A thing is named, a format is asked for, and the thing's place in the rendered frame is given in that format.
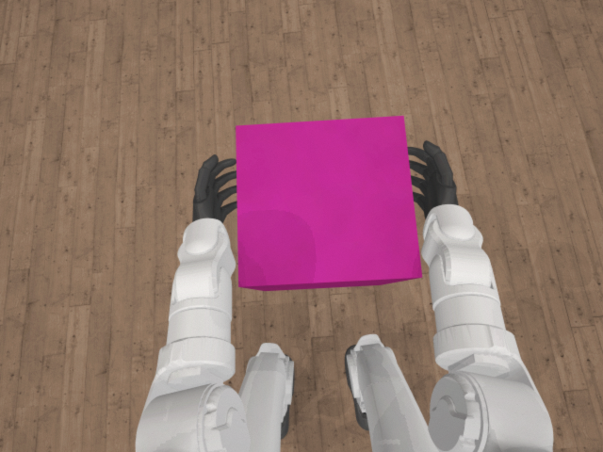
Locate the robot right thigh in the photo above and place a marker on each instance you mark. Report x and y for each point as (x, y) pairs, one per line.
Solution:
(395, 421)

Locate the robot left forearm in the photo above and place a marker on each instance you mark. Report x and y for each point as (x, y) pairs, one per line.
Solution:
(198, 349)

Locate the left robot hand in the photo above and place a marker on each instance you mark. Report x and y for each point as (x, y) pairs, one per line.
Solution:
(207, 201)

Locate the right robot hand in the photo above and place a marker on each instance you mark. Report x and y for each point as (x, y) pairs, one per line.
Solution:
(438, 188)

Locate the right robot upper arm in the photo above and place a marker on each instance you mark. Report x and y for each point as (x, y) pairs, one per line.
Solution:
(472, 412)

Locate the robot left foot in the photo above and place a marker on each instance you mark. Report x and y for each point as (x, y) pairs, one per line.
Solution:
(285, 424)

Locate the robot right forearm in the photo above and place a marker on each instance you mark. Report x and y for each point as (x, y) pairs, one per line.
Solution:
(471, 334)

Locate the carton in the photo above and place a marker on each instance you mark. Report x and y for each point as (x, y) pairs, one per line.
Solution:
(324, 204)

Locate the left robot upper arm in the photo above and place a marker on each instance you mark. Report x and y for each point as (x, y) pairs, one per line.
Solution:
(207, 418)

